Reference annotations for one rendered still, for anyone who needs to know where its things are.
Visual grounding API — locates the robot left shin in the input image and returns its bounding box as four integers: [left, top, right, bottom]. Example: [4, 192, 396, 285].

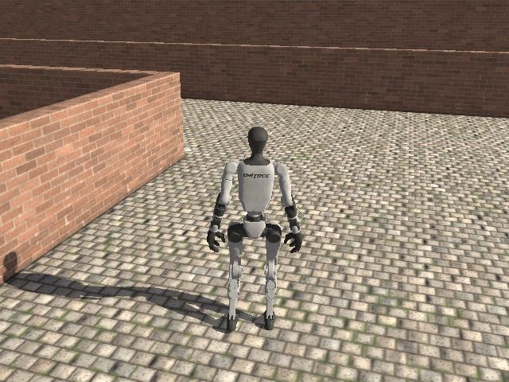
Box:
[227, 264, 240, 320]

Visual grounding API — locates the robot right foot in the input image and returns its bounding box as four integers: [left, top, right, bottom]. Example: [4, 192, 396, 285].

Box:
[264, 311, 275, 330]

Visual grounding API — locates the robot left hand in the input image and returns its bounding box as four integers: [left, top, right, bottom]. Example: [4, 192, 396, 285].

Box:
[207, 230, 225, 252]

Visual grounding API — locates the robot right forearm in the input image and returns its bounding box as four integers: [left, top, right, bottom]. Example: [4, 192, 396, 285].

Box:
[285, 195, 301, 234]

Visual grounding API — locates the right robot upper arm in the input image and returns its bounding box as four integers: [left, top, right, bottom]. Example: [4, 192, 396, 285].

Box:
[273, 162, 293, 207]

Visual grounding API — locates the robot right hand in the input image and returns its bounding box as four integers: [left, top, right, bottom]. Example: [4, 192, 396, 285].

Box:
[284, 231, 302, 253]

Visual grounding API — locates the robot left forearm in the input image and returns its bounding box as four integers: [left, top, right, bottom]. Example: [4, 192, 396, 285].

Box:
[209, 193, 226, 232]

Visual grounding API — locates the left robot upper arm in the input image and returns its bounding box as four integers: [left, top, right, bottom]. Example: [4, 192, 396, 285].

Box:
[219, 161, 240, 205]

